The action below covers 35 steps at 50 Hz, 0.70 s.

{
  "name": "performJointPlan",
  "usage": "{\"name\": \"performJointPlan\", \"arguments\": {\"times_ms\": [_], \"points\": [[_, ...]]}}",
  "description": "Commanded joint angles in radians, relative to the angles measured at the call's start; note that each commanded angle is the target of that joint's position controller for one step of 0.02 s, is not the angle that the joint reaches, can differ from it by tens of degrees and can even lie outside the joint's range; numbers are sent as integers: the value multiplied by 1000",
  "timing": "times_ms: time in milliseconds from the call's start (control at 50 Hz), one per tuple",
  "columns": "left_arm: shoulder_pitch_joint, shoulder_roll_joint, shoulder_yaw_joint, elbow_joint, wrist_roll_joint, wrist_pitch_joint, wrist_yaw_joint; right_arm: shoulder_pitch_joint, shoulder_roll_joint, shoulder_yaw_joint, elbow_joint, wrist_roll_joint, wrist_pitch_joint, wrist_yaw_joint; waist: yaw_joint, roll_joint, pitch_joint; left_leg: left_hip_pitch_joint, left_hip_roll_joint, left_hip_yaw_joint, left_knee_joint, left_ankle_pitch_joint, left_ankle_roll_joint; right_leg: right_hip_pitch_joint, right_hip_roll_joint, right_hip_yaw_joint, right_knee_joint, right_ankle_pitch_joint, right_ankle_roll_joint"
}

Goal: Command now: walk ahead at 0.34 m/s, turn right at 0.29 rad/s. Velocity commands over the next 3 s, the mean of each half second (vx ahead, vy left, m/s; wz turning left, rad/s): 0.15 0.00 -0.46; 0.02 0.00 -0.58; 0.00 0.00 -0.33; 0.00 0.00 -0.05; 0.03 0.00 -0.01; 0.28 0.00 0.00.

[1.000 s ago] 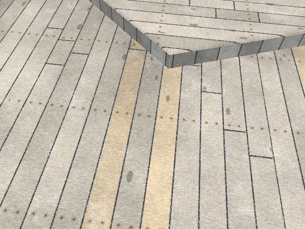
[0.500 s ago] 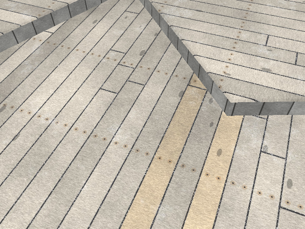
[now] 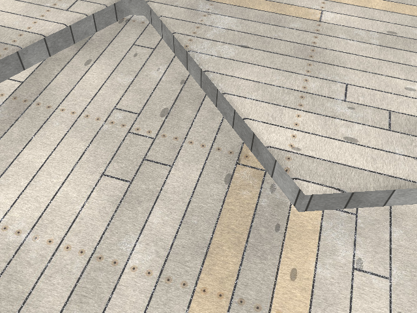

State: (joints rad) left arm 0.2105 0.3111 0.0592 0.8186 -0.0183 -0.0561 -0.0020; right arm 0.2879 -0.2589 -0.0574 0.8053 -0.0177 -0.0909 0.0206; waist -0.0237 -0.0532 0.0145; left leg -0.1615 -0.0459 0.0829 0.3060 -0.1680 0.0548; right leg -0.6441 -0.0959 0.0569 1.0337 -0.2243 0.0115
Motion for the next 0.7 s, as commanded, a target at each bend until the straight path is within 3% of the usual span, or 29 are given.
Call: {"name": "performJointPlan", "arguments": {"times_ms": [20,80,140,200,220,240,260,280,300,320,340,360,380,420,500,600,660,680,700], "points": [[50,27,7,-44,10,1,-1,-105,-136,-30,-63,-6,-23,-18,54,118,-4,-55,242,-33,-126,549,139,56,-3,11,-151,177,15],[-64,4,-2,-92,16,-4,-24,-75,-159,-32,-43,2,-7,-39,3,114,-13,-19,237,28,-104,562,119,112,25,-48,-336,338,6],[-98,30,8,-136,15,3,-46,-57,-183,-42,-24,20,21,-51,-4,120,-25,100,285,25,-33,572,109,88,33,-54,-404,268,-17],[-53,70,28,-159,22,7,-63,-84,-202,-53,-30,39,53,-67,31,134,-50,159,305,26,132,689,77,136,74,-95,-446,116,-61],[28,93,44,-143,21,4,-63,-95,-197,-52,-35,43,64,-73,71,114,-87,145,273,48,265,703,49,240,109,-116,-516,152,-85],[110,156,69,-129,25,1,-48,-57,-181,-46,-38,33,66,-74,100,33,-146,73,195,78,470,578,-9,407,102,-59,-587,420,-127],[144,256,89,-146,30,10,-23,3,-118,-24,-68,-17,57,-66,66,-177,-241,-226,74,92,809,-24,-86,687,-126,254,-515,927,-250],[130,259,77,-178,39,11,-21,57,-90,-3,-81,-16,44,-46,36,-228,-412,-450,-67,-93,1070,-562,-116,880,-308,610,-569,940,-453],[92,193,65,-204,29,18,-24,8,-163,-21,-69,14,44,-31,82,-69,-421,-482,4,-207,1111,-492,-100,829,-252,519,-604,746,-415],[29,154,54,-215,17,24,-21,-60,-162,-21,-89,30,51,-31,68,-18,-306,-518,36,-190,1066,-408,-89,715,-200,409,-625,581,-357],[-7,131,49,-217,6,33,-15,-86,-149,-22,-83,20,61,-43,47,59,-211,-518,69,-179,982,-349,-92,587,-154,351,-660,439,-305],[-38,117,43,-223,4,41,-8,-99,-160,-28,-88,10,76,-55,25,45,-160,-474,87,-179,900,-307,-94,474,-122,321,-691,338,-280],[-54,126,46,-232,17,49,-4,-92,-152,-29,-91,9,86,-57,5,0,-139,-410,76,-165,851,-274,-97,388,-88,305,-714,289,-267],[-62,142,54,-245,28,56,6,-71,-125,-23,-88,9,90,-62,-4,-47,-142,-361,54,-152,742,-248,-112,342,-58,282,-725,291,-264],[-56,160,66,-256,15,69,31,-105,-113,-17,-94,10,90,-66,17,-61,-174,-323,39,-173,585,-165,-135,340,-39,309,-718,134,-240],[-52,154,67,-268,16,91,33,-135,-124,-24,-110,20,71,-51,40,-114,-145,-258,16,-180,409,-158,-120,346,-25,400,-709,-18,-211],[-65,143,64,-275,2,103,35,-69,-132,-35,-93,25,54,-37,-1,-117,-134,-110,15,-154,144,-50,-79,331,12,423,-647,5,-167],[-38,114,56,-275,-1,104,36,-38,-182,-51,-90,13,53,-39,0,-53,-140,-6,127,-230,64,-24,-37,255,63,376,-566,-91,-119],[6,64,46,-291,1,101,32,-64,-280,-72,-102,-13,65,-46,56,226,-119,69,356,-466,15,77,83,74,218,179,-341,-313,-52]]}}
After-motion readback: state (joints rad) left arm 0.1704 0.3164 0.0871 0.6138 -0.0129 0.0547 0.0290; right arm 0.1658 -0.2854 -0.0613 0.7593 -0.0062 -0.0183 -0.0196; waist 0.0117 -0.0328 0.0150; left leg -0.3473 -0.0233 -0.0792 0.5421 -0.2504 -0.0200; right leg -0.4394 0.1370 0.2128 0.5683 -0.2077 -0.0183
